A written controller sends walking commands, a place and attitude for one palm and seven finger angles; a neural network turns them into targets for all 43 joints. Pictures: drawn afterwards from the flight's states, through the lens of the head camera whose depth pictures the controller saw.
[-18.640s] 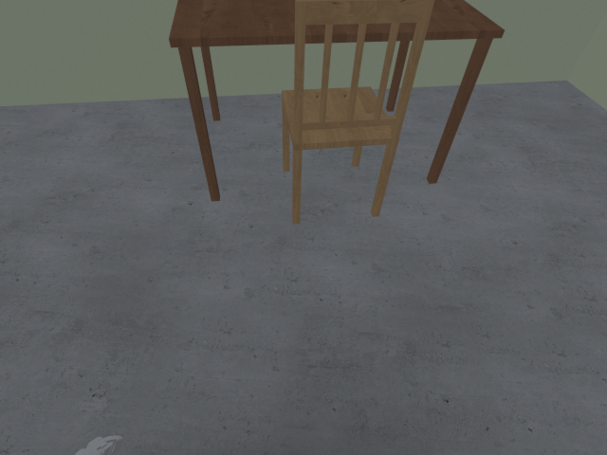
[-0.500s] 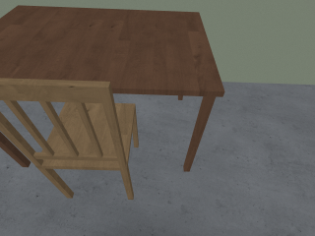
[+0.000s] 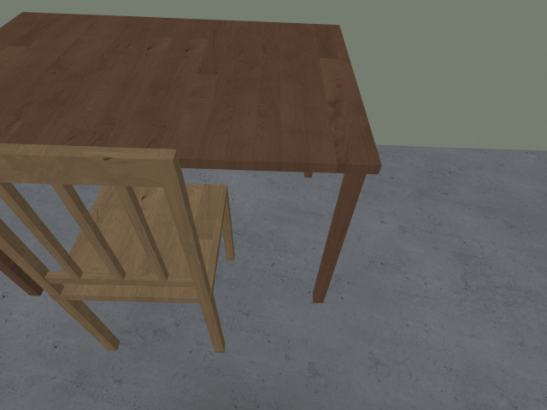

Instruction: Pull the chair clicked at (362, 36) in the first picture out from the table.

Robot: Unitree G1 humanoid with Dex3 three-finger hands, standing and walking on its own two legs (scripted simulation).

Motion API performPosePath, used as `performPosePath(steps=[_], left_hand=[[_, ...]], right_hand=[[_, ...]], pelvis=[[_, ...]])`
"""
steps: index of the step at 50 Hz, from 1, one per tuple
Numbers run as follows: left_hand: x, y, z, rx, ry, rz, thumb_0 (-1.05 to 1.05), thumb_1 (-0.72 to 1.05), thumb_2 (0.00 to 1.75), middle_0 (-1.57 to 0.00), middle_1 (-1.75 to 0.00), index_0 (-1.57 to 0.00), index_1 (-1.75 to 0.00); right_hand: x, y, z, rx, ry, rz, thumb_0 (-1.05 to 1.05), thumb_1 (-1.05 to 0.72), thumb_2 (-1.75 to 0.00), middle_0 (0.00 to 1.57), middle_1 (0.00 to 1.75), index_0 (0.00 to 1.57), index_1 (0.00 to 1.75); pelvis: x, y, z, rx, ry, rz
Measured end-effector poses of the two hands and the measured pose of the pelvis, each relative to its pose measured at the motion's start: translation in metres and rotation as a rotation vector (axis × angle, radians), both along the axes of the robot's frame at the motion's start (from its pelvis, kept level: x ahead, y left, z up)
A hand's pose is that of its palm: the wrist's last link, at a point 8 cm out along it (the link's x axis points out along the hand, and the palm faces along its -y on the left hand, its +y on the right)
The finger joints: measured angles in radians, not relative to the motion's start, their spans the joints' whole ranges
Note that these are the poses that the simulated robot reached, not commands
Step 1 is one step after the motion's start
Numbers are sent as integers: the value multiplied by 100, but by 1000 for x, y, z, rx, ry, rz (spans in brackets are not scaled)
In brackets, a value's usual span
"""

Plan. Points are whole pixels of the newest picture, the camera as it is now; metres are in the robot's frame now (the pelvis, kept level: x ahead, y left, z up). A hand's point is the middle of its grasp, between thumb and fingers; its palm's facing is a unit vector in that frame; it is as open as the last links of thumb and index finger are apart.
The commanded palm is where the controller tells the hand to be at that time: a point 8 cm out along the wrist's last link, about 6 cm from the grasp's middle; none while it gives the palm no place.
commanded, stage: look again from close up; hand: left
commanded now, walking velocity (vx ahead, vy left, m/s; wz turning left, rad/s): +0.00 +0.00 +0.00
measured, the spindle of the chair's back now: (95, 236) +0.43 +0.39 -0.08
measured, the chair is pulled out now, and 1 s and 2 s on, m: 0.00 0.00 0.00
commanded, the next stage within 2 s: raise the hand toward the chair's back in 0.52 s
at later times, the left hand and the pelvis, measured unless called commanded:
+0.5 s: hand out of the picture +0.03 +0.19 -0.17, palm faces -0.01 -0.97 -0.26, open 7.4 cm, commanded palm none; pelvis +0.01 -0.01 +0.00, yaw +0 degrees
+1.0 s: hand (161, 403) +0.15 +0.17 -0.06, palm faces -0.01 -1.00 +0.03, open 8.9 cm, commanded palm +0.11 +0.24 -0.06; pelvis -0.04 -0.03 -0.08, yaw +2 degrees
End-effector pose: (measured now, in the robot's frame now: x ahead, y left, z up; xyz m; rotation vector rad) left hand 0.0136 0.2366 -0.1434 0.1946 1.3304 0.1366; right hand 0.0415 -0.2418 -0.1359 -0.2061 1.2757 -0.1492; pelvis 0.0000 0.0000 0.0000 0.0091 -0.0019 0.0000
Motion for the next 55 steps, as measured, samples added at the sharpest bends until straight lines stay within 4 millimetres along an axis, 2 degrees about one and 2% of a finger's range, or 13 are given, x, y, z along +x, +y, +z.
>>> performPosePath(steps=[6, 12, 32, 33, 34, 38, 40, 43, 46, 49, 52, 55], left_hand=[[15, 5, 4, 23, -30, -9, 0, 91, 90, -20, -30, -20, -30], [21, 7, 8, 39, -36, -13, 0, 91, 90, -20, -30, -20, -30], [9, -8, 7, 36, 6, 4, 1, 91, 90, -20, -30, -20, -30], [17, -8, 13, 28, -52, 63, 1, 91, 90, -20, -30, -20, -30], [35, -6, 26, 28, -180, 107, 1, 91, 90, -20, -30, -20, -30], [115, 0, 103, 62, -750, 117, 2, 88, 88, -20, -30, -20, -29], [146, 1, 132, 53, -974, 77, 2, 85, 87, -20, -29, -20, -29], [168, -2, 148, -17, -1230, -6, 1, 81, 85, -19, -28, -19, -28], [156, -12, 131, -133, -1334, -118, 1, 75, 83, -18, -28, -18, -27], [124, -15, 92, -221, -1258, -142, 0, 68, 80, -18, -27, -18, -26], [88, -5, 59, -224, -1172, -45, 1, 61, 77, -17, -26, -18, -25], [66, 8, 56, -140, -1213, 21, 1, 54, 74, -17, -25, -17, -24]], right_hand=[[5, -7, 0, -5, -5, 1, 0, -91, -90, 20, 30, 20, 30], [5, -13, 0, -5, 7, 2, 0, -91, -90, 20, 30, 20, 30], [4, -24, -2, -5, 40, 8, 0, -91, -90, 20, 30, 20, 30], [7, -24, 0, -7, 6, 0, 1, -91, -90, 20, 30, 20, 30], [12, -24, 3, -19, -55, 3, 1, -91, -90, 20, 30, 20, 30], [44, -24, 12, -29, -304, 39, 1, -91, -90, 20, 30, 20, 30], [63, -24, 14, -25, -412, 48, 1, -91, -90, 20, 30, 20, 30], [88, -27, 18, -26, -548, 74, 1, -91, -90, 20, 30, 20, 30], [109, -29, 22, -31, -660, 116, 1, -91, -90, 20, 30, 20, 30], [124, -31, 22, -51, -739, 153, 1, -91, -90, 20, 30, 20, 30], [133, -28, 19, -76, -780, 188, 1, -91, -90, 20, 30, 20, 30], [136, -17, 8, -90, -788, 232, 1, -91, -90, 20, 30, 20, 30]], pelvis=[[3, -4, 0, 2, -3, 0], [6, -7, 1, 4, -1, 0], [11, -18, 2, 2, 3, 5], [10, -17, 1, -1, 6, 6], [9, -18, 0, 2, 5, 5], [1, -17, -5, 12, 20, 41], [-6, -17, -12, 9, 56, 54], [-19, -21, -30, 12, 131, 39], [-30, -25, -50, 17, 178, 27], [-39, -26, -70, 12, 206, 30], [-45, -24, -86, -3, 221, 39], [-51, -21, -99, -31, 228, 48]])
